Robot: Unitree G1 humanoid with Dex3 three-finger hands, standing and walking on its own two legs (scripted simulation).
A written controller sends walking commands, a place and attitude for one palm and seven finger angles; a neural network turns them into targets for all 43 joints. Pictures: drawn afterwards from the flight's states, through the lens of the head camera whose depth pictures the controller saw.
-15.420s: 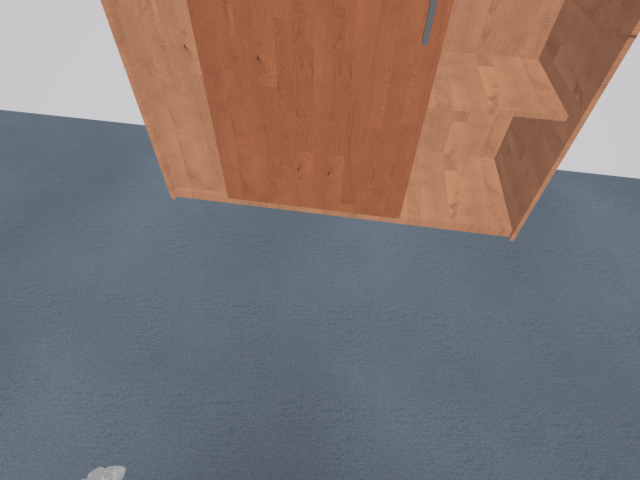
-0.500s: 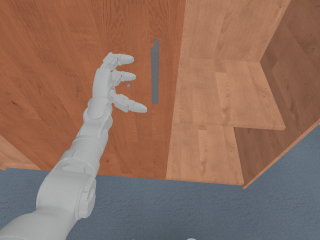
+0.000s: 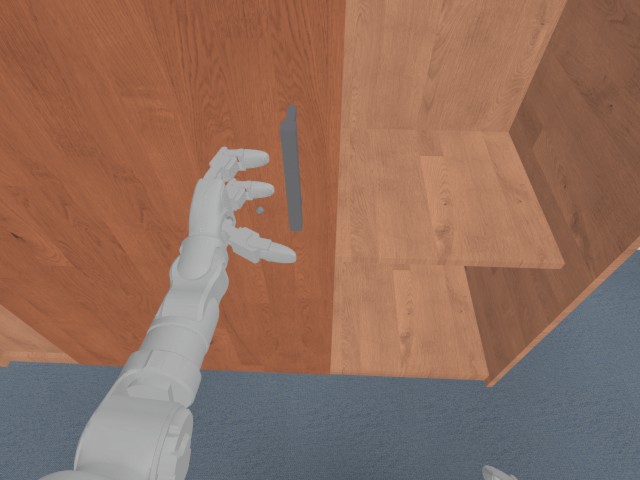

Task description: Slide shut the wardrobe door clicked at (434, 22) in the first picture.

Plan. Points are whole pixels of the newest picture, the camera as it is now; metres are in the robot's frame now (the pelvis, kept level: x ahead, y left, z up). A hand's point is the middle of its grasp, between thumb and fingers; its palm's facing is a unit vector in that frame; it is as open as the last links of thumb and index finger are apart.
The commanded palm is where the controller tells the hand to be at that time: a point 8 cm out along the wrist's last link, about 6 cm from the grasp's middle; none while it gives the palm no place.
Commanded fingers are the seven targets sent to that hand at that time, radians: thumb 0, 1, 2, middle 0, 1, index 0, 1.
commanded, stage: move the hooked fingers beside the handle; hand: left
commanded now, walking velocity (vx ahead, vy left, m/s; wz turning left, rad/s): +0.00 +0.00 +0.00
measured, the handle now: (294, 173) +0.47 +0.04 +0.13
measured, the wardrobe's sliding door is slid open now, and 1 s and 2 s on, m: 0.48 0.48 0.48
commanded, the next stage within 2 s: feel for the door with the fingertips in 0.36 s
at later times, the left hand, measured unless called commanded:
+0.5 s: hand (250, 215) +0.40 +0.09 +0.12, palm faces -0.02 -1.00 -0.01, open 14.0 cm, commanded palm +0.38 +0.14 +0.13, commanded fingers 0.00 -0.50 0.30 -0.30 -1.20 -0.30 -1.20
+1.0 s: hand (276, 207) +0.41 +0.06 +0.13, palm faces -0.03 -1.00 +0.00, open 14.0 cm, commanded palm +0.39 +0.12 +0.13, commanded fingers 0.00 -0.50 0.30 -0.30 -1.20 -0.30 -1.20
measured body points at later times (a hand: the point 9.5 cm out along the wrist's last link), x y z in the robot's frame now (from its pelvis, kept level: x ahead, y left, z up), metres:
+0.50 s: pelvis +0.02 -0.01 +0.01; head +0.03 -0.03 +0.46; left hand +0.40 +0.15 +0.13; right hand +0.14 -0.26 -0.10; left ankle -0.01 +0.10 -0.72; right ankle +0.01 -0.10 -0.72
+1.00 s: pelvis +0.00 -0.01 +0.01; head +0.02 -0.03 +0.46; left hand +0.40 +0.11 +0.13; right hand +0.11 -0.25 -0.11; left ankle -0.01 +0.10 -0.72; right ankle +0.01 -0.10 -0.72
